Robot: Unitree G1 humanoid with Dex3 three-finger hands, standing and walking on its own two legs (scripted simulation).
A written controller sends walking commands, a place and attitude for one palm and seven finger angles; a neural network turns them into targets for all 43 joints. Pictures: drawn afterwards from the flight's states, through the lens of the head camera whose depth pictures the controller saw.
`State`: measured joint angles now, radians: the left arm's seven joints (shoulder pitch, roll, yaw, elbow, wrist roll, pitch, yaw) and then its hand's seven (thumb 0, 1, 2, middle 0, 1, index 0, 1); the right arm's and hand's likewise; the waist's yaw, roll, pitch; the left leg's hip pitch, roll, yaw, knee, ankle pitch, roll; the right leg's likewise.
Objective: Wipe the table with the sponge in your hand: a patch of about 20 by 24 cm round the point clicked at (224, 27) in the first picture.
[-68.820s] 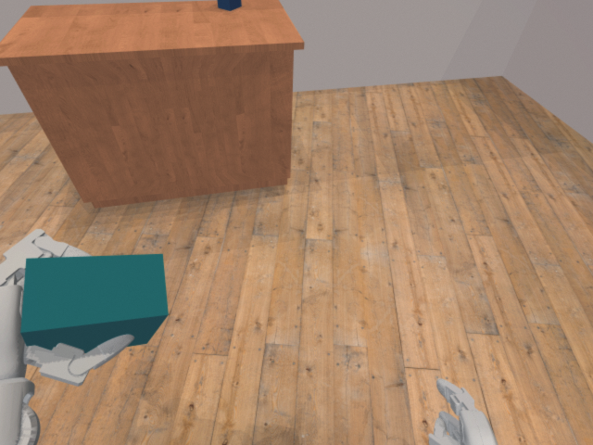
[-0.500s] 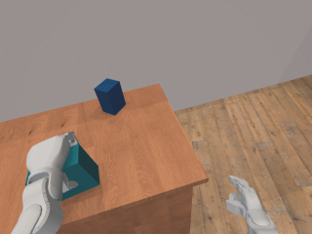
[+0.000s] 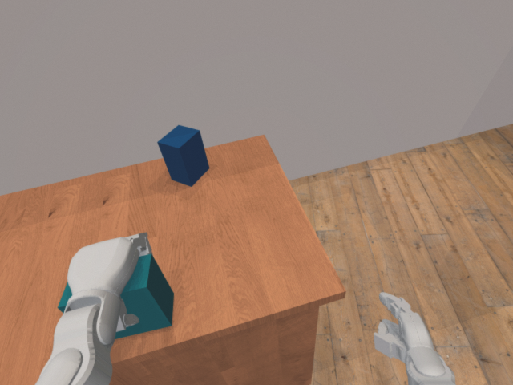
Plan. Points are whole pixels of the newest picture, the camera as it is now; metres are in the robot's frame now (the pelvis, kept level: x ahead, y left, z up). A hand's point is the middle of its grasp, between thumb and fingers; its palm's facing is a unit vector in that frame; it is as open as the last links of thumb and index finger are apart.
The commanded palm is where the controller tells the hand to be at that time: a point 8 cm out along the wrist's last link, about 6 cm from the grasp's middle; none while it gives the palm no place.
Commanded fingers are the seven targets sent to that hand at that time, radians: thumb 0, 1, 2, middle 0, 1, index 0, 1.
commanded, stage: lower the sponge onto the table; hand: left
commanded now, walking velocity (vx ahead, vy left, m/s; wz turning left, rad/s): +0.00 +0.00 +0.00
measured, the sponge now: (127, 305) +0.21 +0.26 +0.02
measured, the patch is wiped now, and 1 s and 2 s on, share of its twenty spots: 0.05 0.20 0.40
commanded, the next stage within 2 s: wipe forward along the first lane in 0.38 s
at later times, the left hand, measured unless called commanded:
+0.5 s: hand (125, 278) +0.23 +0.26 +0.07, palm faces +0.01 -0.10 -1.00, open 10.2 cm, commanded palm +0.20 +0.25 +0.12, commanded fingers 0.00 0.10 1.30 -1.20 -1.60 -1.20 -1.60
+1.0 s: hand (128, 260) +0.27 +0.27 +0.06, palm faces -0.04 -0.05 -1.00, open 10.2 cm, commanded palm +0.25 +0.27 +0.10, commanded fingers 0.00 0.10 1.30 -1.20 -1.60 -1.20 -1.60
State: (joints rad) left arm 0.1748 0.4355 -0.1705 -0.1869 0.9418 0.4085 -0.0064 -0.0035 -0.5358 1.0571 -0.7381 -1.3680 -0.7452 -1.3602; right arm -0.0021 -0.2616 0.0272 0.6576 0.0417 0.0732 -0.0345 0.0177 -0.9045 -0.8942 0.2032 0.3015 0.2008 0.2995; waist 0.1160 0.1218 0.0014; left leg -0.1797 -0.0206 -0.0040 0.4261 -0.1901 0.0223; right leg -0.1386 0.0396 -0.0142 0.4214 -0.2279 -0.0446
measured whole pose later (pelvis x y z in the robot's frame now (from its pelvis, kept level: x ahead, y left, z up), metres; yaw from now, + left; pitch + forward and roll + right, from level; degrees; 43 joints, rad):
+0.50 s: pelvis +0.00 +0.00 +0.00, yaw +0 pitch -2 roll +0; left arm 0.15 0.40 -0.15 -0.11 0.95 0.39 0.08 0.00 -0.54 1.06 -0.73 -1.38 -0.74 -1.37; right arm 0.01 -0.26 0.01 0.68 0.05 0.06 -0.03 0.02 -0.90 -0.89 0.20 0.30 0.20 0.30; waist 0.11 0.12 -0.02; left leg -0.19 -0.02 -0.01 0.43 -0.20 0.02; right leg -0.15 0.04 -0.01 0.42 -0.23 -0.05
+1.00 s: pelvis +0.00 -0.02 +0.00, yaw +1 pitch -1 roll +0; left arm -0.08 0.43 -0.12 0.16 0.95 0.35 0.04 0.00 -0.58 1.08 -0.77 -1.36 -0.78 -1.34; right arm 0.03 -0.27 0.02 0.71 0.07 0.07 -0.07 0.02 -0.90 -0.89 0.20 0.30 0.20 0.30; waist 0.10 0.11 -0.03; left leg -0.26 -0.01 -0.03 0.47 -0.20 0.00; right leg -0.21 0.05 -0.04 0.46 -0.24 -0.07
